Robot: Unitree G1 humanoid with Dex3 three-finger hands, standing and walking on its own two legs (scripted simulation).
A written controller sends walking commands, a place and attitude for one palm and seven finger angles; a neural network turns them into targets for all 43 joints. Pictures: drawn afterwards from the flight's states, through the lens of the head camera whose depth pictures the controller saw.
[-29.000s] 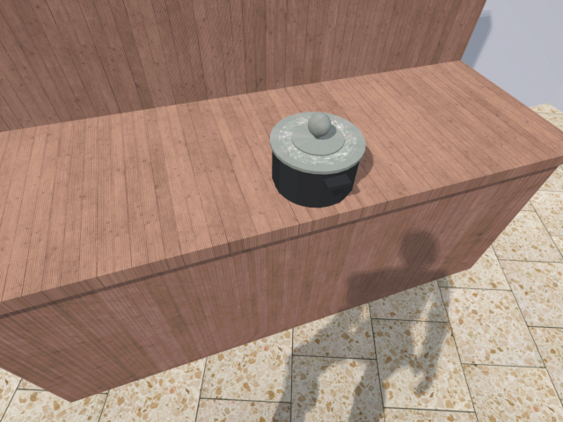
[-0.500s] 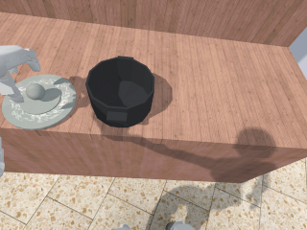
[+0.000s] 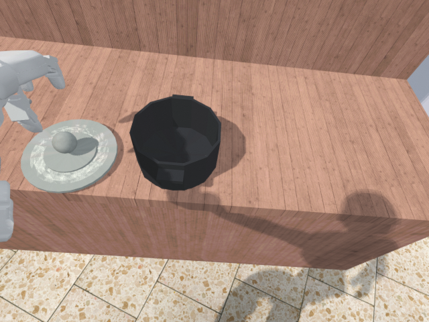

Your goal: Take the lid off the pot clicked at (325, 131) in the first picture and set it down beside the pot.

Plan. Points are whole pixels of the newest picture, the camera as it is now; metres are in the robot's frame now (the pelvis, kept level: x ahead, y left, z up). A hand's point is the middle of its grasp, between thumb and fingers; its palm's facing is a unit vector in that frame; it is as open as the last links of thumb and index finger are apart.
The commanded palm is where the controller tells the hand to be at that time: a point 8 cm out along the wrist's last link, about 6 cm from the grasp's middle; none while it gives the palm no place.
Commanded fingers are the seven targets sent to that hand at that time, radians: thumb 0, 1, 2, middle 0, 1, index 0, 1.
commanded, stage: raise the empty hand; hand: left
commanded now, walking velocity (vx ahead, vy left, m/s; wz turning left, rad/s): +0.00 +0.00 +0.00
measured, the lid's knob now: (64, 142) +0.50 +0.31 -0.03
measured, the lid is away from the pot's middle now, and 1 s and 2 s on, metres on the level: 0.25 0.25 0.25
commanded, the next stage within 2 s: draw the hand back to the body in 0.08 s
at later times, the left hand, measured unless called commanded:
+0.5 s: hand (24, 111) +0.45 +0.31 +0.13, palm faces -0.39 -0.02 -0.92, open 11.0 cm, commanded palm +0.44 +0.29 +0.18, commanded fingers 0.00 0.06 0.49 -0.30 -0.95 -0.30 -0.95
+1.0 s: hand (48, 102) +0.42 +0.24 +0.17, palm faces +0.36 -0.88 -0.31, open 10.7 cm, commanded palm +0.36 +0.28 +0.19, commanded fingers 0.00 0.31 0.61 -0.27 -0.76 -0.27 -0.76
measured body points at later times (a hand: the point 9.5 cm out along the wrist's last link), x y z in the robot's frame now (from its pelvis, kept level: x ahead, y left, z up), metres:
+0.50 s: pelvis +0.01 +0.00 +0.01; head +0.07 +0.01 +0.45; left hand +0.47 +0.30 +0.18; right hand +0.04 -0.28 -0.11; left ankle -0.03 +0.02 -0.72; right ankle +0.00 -0.19 -0.72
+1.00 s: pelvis +0.02 -0.04 +0.02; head +0.04 -0.02 +0.47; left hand +0.40 +0.28 +0.19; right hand +0.14 -0.28 -0.08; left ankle -0.03 +0.02 -0.72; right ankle +0.00 -0.19 -0.72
